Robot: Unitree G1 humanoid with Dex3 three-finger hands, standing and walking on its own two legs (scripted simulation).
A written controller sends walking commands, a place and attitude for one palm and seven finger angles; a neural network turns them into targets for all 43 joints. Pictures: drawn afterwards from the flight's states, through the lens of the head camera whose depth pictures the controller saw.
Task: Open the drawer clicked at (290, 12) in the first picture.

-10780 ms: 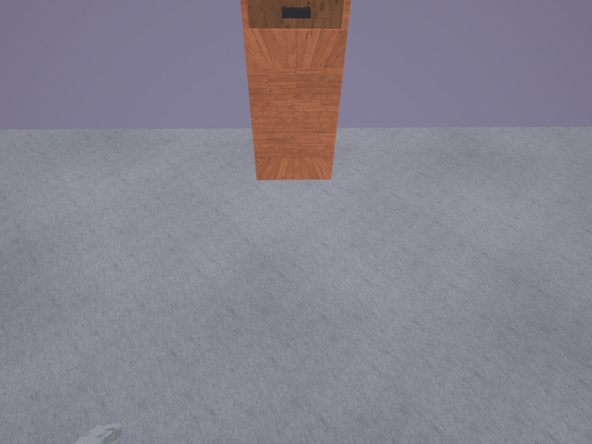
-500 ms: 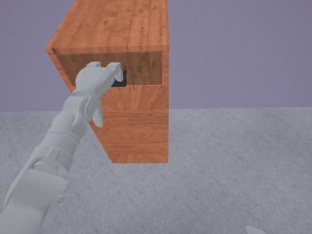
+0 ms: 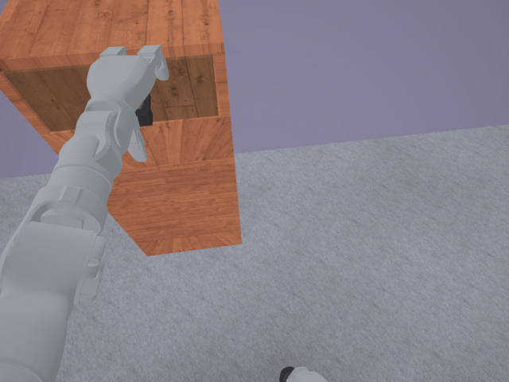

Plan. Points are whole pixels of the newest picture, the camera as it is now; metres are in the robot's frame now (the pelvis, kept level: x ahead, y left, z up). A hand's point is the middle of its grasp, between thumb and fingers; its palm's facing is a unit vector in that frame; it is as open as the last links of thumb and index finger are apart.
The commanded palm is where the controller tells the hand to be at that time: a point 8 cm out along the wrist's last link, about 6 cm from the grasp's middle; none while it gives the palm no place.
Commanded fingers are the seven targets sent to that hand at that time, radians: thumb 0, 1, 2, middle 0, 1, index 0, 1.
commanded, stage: move the hooked fingers above the handle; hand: left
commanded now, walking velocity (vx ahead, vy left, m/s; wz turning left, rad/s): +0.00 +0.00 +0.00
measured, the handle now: (123, 109) +0.59 +0.19 +0.05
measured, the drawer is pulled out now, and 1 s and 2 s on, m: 0.00 0.00 0.00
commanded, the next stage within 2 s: none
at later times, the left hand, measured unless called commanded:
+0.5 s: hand (97, 140) +0.48 +0.21 +0.09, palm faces -0.11 +0.01 -0.99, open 13.8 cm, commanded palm +0.50 +0.21 +0.16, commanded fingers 0.00 -0.50 0.30 -0.30 -1.20 -0.30 -1.20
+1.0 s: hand (111, 130) +0.50 +0.19 +0.09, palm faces -0.15 -0.02 -0.99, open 13.7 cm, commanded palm +0.50 +0.21 +0.16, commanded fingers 0.00 -0.50 0.30 -0.30 -1.20 -0.30 -1.20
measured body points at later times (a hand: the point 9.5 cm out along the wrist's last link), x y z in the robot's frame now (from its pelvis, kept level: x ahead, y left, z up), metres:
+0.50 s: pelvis -0.01 +0.00 +0.00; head +0.08 +0.00 +0.44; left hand +0.48 +0.21 +0.15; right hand +0.04 -0.28 -0.13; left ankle -0.05 +0.11 -0.72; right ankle +0.02 -0.13 -0.72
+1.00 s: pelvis +0.00 +0.01 +0.00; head +0.09 -0.02 +0.44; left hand +0.51 +0.19 +0.14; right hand +0.01 -0.26 -0.14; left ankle -0.05 +0.11 -0.72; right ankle +0.02 -0.13 -0.72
